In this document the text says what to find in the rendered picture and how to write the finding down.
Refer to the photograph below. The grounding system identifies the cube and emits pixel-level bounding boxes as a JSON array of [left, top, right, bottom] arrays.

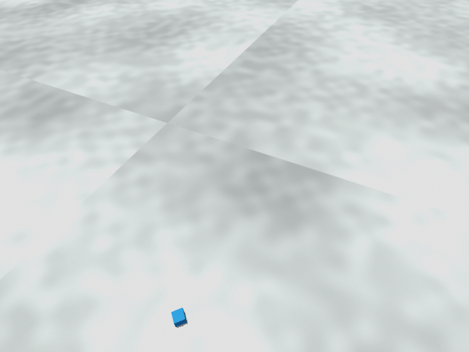
[[171, 308, 187, 327]]

